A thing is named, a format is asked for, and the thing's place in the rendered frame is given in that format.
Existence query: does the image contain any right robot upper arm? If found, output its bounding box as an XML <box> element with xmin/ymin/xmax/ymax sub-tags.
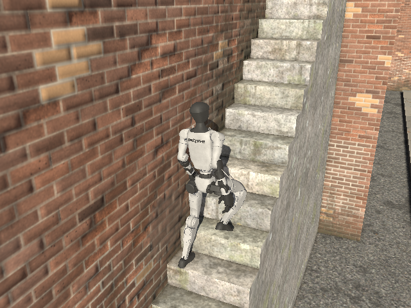
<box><xmin>210</xmin><ymin>130</ymin><xmax>225</xmax><ymax>169</ymax></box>

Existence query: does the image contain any robot torso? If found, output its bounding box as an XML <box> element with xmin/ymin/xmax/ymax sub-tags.
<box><xmin>187</xmin><ymin>126</ymin><xmax>216</xmax><ymax>194</ymax></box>

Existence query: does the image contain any left robot forearm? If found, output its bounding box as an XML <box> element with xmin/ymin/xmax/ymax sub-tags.
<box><xmin>178</xmin><ymin>160</ymin><xmax>195</xmax><ymax>175</ymax></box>

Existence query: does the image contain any left robot upper arm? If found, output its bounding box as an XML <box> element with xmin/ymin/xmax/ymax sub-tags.
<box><xmin>177</xmin><ymin>128</ymin><xmax>190</xmax><ymax>162</ymax></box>

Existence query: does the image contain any robot left foot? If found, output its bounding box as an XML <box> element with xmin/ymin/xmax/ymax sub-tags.
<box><xmin>178</xmin><ymin>252</ymin><xmax>195</xmax><ymax>268</ymax></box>

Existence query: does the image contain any left robot hand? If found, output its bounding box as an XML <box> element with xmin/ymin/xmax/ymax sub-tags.
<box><xmin>189</xmin><ymin>171</ymin><xmax>199</xmax><ymax>180</ymax></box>

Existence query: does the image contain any right robot forearm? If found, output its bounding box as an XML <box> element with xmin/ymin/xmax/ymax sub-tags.
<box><xmin>214</xmin><ymin>160</ymin><xmax>230</xmax><ymax>196</ymax></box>

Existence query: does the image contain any right robot hand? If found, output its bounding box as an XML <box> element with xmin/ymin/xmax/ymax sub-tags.
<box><xmin>218</xmin><ymin>193</ymin><xmax>234</xmax><ymax>214</ymax></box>

